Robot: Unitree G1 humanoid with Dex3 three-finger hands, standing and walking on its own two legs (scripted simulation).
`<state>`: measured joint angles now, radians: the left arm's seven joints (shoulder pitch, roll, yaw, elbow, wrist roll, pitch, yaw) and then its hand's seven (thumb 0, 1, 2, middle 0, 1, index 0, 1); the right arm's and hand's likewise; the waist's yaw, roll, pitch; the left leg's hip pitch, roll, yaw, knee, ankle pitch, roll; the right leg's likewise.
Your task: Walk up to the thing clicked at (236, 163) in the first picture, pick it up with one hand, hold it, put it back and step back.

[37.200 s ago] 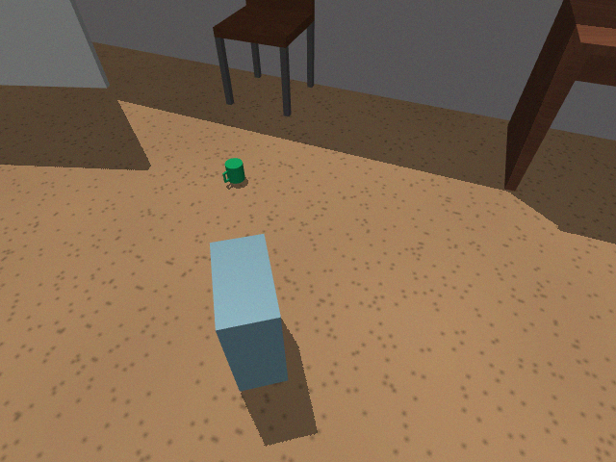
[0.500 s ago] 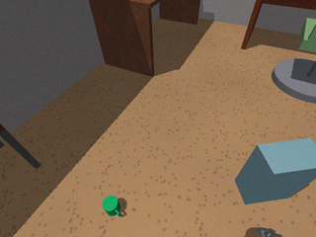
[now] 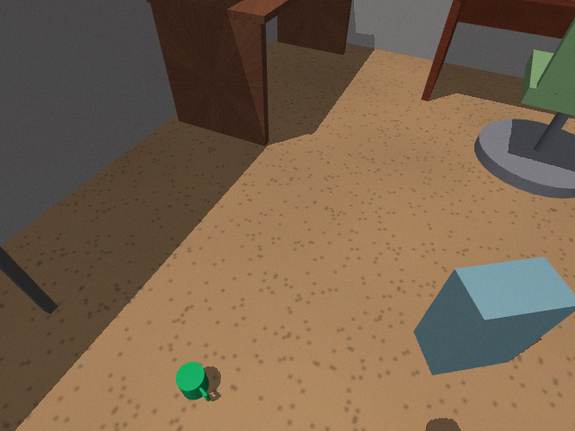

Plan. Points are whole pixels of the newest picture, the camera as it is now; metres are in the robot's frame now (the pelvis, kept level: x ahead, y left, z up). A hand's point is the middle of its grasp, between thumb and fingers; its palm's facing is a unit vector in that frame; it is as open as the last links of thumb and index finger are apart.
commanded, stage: walk up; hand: left
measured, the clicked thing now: (196, 384) +0.44 +0.28 -0.73
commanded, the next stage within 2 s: stand in 1.88 s
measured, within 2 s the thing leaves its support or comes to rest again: neither
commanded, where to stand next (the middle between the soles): +0.07 -0.02 m, yaw +1 degrees
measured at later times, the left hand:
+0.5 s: hand out of the picture +0.05 +0.24 -0.15, palm faces +0.00 -0.92 -0.40, open 7.4 cm
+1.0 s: hand out of the picture +0.17 +0.25 -0.17, palm faces +0.00 -0.90 -0.43, open 7.3 cm
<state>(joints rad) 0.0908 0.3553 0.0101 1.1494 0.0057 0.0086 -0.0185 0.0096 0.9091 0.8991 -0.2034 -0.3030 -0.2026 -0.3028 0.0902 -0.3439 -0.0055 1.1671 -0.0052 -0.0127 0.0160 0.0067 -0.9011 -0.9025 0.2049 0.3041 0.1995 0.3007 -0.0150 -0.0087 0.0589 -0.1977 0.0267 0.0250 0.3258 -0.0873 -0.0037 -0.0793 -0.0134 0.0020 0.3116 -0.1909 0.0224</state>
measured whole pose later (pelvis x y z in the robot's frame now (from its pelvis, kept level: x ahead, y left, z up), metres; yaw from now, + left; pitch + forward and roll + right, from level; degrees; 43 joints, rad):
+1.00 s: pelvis +0.06 -0.03 -0.03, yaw +1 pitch -2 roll -1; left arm 0.09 0.37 0.03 0.95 0.00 -0.01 0.03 0.01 0.91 0.90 -0.20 -0.30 -0.20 -0.30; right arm -0.01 -0.36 -0.04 0.91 0.01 0.06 0.02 0.00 -0.90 -0.90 0.21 0.30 0.20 0.30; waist 0.00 0.06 0.16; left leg -0.41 0.03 -0.03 0.70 -0.24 -0.01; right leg -0.24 0.02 -0.01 0.66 -0.37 -0.01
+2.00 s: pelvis +0.06 -0.02 +0.00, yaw +1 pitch -3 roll +0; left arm 0.07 0.35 0.01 1.13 0.01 -0.01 -0.01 0.01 0.91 0.90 -0.20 -0.30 -0.20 -0.30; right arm 0.09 -0.36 -0.01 1.12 -0.01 -0.01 0.01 0.01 -0.90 -0.90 0.20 0.30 0.20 0.30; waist -0.01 0.01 0.06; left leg -0.07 0.02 -0.03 0.31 -0.19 -0.03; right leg -0.12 0.00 0.02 0.33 -0.16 0.00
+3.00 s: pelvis +0.04 -0.02 -0.01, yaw +2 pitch -2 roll +0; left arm 0.07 0.37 0.03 1.05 -0.01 0.02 0.00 0.01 0.91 0.90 -0.21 -0.30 -0.20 -0.30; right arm 0.08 -0.38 -0.02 1.07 0.01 0.02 0.01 0.00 -0.90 -0.90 0.21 0.30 0.20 0.30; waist 0.00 0.02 0.13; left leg -0.21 0.02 -0.04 0.48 -0.23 -0.01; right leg -0.22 0.00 0.01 0.44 -0.18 0.00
